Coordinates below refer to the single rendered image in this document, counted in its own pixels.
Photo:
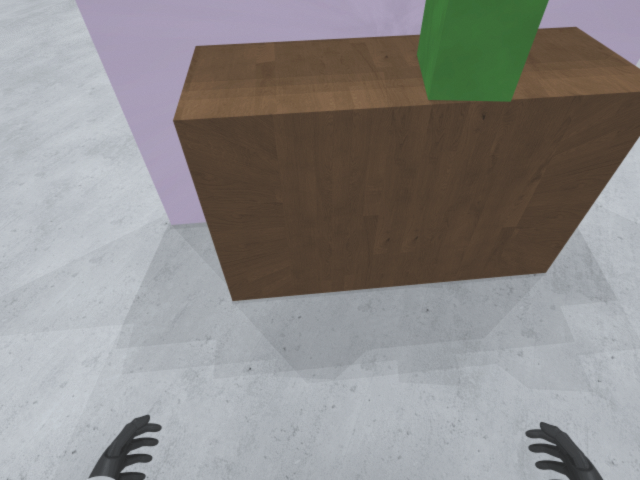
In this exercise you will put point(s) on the carton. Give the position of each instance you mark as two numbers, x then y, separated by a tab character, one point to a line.
475	50

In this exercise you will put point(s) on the robot right hand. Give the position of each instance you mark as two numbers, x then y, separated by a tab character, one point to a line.
575	465

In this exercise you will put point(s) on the pedestal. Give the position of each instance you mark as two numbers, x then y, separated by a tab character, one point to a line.
321	165

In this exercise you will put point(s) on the robot left hand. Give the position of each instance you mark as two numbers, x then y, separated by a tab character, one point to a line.
115	458

